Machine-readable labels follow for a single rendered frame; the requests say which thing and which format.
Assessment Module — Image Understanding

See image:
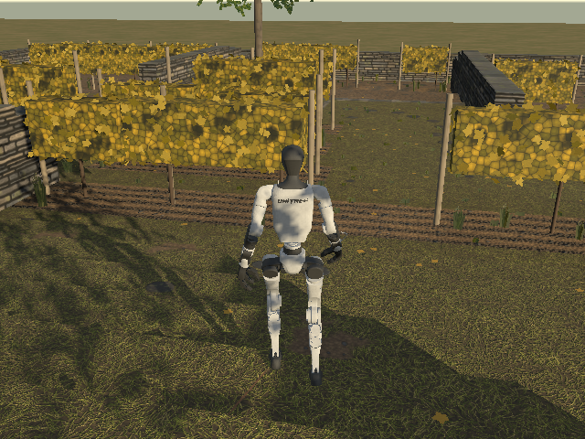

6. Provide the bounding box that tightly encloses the left robot forearm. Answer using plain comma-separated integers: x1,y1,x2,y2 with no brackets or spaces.
239,223,258,268

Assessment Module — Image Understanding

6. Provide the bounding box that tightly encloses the robot right upper arm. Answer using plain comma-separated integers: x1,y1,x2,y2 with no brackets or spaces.
312,185,336,235

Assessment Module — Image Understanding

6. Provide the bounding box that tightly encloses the robot head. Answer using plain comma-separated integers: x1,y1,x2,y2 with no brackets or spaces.
277,145,308,189

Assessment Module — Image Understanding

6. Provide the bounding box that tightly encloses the right robot hand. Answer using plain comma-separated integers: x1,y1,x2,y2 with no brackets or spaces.
321,247,342,264

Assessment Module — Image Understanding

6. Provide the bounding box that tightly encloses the right robot thigh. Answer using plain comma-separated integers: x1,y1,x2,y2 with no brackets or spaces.
305,256,324,324

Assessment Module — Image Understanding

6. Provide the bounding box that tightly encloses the right robot forearm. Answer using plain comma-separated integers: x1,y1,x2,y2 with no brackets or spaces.
326,221,342,252

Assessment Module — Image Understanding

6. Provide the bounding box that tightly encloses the left robot hand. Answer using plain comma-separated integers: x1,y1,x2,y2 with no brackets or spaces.
237,266,260,291

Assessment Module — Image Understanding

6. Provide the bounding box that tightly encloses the robot left upper arm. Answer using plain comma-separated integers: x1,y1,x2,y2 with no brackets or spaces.
249,185,273,237

